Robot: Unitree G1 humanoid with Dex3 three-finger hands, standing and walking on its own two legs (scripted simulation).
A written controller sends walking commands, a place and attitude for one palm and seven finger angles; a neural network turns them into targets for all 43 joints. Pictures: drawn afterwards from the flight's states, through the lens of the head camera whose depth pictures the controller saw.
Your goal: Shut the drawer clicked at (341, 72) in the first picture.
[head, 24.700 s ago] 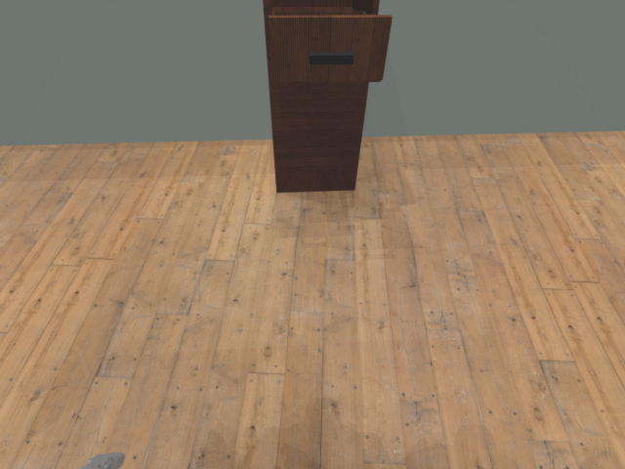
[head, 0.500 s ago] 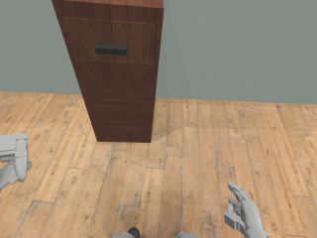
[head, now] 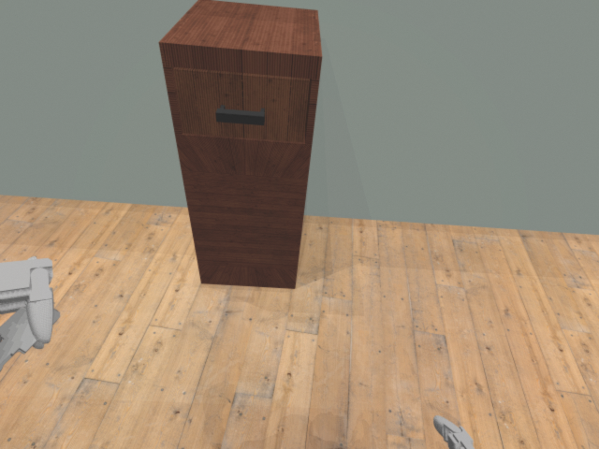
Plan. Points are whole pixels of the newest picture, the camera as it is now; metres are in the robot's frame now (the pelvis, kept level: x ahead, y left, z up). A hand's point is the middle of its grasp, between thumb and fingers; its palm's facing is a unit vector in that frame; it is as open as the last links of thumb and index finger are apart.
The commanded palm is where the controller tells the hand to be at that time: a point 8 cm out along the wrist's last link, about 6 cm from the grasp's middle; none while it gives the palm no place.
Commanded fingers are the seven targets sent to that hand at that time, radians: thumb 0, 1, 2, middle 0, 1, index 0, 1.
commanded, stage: stop stepping back and stand still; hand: left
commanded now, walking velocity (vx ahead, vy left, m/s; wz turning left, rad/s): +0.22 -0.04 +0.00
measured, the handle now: (241, 113) +0.91 +0.14 +0.02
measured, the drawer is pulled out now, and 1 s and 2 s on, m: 0.00 0.00 0.00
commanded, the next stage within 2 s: let the arm hang, fingers relaxed in 0.94 s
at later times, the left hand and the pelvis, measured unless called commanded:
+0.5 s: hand (35, 318) +0.19 +0.24 +0.19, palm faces +0.42 -0.75 -0.51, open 3.2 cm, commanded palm +0.12 +0.28 +0.18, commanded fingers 0.00 0.90 0.90 -1.40 -1.60 -1.40 -1.60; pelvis +0.00 +0.00 -0.01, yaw +3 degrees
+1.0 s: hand (51, 299) +0.22 +0.25 +0.17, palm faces +0.33 -0.80 -0.49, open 3.2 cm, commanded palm +0.16 +0.30 +0.18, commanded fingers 0.00 0.90 0.90 -1.40 -1.60 -1.40 -1.60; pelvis +0.04 +0.02 +0.00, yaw +2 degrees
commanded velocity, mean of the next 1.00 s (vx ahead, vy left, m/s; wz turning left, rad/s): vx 0.02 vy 0.01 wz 0.00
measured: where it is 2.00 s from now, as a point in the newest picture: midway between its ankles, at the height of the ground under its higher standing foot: outside the picture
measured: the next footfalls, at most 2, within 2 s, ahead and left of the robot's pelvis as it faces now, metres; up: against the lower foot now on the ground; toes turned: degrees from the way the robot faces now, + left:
right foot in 0.10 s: +0.06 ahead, -0.09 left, +0.00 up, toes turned +0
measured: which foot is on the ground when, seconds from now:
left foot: down 0.00-1.00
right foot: up 0.00-0.08, down 0.10-1.00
